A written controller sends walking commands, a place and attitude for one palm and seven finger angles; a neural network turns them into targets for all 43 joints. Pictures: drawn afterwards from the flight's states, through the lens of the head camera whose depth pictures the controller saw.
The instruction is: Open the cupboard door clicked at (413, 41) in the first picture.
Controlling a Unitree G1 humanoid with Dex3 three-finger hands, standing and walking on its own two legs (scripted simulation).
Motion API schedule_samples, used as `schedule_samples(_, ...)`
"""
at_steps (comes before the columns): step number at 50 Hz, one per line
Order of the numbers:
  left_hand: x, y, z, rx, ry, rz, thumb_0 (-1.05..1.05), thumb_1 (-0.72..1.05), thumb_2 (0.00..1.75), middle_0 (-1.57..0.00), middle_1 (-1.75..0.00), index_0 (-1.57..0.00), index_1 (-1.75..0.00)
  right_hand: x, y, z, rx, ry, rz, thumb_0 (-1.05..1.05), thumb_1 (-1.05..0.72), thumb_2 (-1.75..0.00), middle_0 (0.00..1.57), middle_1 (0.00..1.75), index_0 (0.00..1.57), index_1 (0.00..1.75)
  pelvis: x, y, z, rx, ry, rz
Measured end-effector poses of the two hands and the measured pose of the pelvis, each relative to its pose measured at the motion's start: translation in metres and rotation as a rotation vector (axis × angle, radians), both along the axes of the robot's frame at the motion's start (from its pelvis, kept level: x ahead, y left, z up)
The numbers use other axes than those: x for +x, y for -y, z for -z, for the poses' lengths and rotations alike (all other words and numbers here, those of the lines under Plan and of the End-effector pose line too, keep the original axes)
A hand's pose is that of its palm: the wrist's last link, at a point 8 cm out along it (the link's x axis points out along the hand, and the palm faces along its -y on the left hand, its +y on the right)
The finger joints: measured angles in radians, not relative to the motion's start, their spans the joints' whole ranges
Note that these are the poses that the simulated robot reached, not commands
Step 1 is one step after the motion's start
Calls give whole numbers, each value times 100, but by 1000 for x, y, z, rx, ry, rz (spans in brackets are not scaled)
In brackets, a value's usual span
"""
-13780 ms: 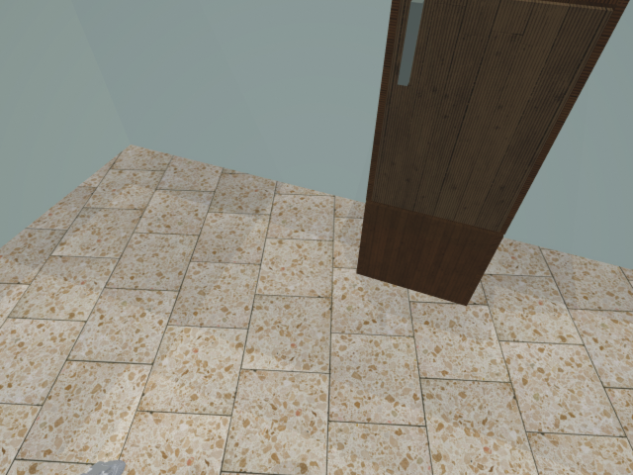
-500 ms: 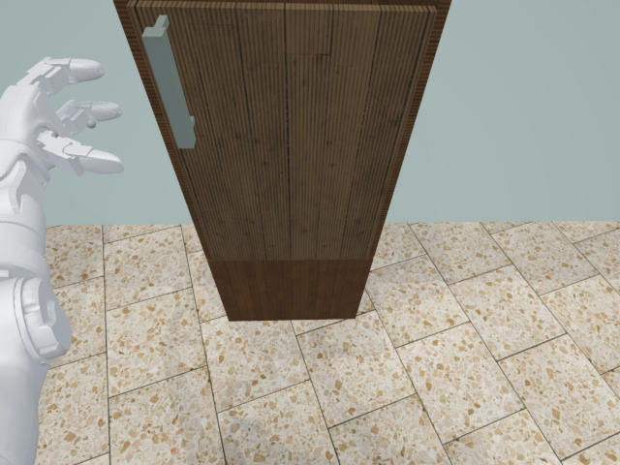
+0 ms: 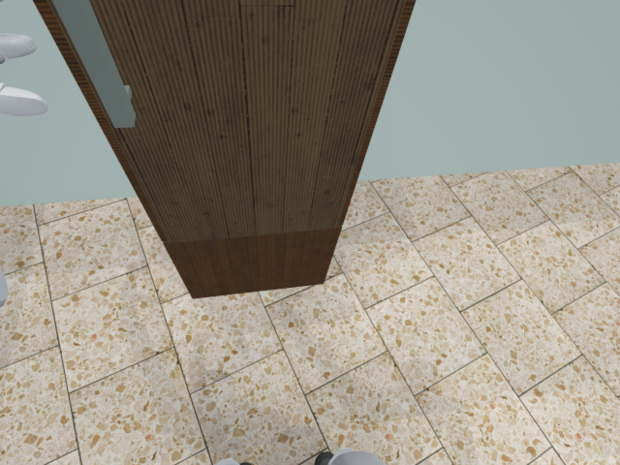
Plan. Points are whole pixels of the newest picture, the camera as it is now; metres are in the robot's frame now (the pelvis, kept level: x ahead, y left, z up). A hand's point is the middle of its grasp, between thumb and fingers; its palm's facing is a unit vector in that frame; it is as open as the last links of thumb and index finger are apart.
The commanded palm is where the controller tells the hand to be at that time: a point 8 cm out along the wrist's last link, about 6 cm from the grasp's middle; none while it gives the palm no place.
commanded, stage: move the hooked fingers beside the handle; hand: left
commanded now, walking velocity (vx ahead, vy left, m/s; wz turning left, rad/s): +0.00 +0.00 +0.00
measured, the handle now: (101, 49) +0.57 +0.17 +0.17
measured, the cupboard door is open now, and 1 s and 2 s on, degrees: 0 0 0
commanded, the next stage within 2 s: slide the fingers in behind the handle in 1.28 s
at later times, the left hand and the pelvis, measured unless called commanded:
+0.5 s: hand out of the picture +0.50 +0.25 +0.19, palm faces +0.03 -1.00 +0.01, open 14.0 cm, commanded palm +0.49 +0.29 +0.17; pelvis +0.00 +0.00 +0.00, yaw +1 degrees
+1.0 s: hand (14, 65) +0.52 +0.24 +0.19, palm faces +0.03 -1.00 +0.00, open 14.0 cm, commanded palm +0.50 +0.29 +0.17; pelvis -0.01 -0.01 +0.00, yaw +0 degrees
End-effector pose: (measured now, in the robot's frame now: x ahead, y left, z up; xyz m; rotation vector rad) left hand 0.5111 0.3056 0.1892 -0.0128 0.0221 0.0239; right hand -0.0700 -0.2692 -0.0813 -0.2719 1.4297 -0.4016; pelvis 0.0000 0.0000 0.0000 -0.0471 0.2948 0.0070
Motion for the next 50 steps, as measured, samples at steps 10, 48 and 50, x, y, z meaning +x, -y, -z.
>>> schedule_samples(10, -2, 3, 8, -10, 22, 24, -2, -50, 30, -29, -120, -30, -120, 25, -14, 7, 50, 11, -21, 0, -91, -90, 21, 30, 20, 30, 13, -7, -1, -5, 8, -7)
schedule_samples(48, -12, 18, 0, 6, 6, -8, -2, -50, 30, -30, -120, -30, -120, -13, 9, 6, 8, 8, -4, 0, -91, -90, 21, 30, 20, 30, -14, 8, 4, -3, 15, -12)
schedule_samples(50, -10, 16, 1, 12, 5, -9, -2, -50, 30, -30, -120, -30, -120, -20, 6, 5, 13, -10, 9, 0, -91, -90, 21, 30, 20, 30, -12, 8, 3, -3, 10, -8)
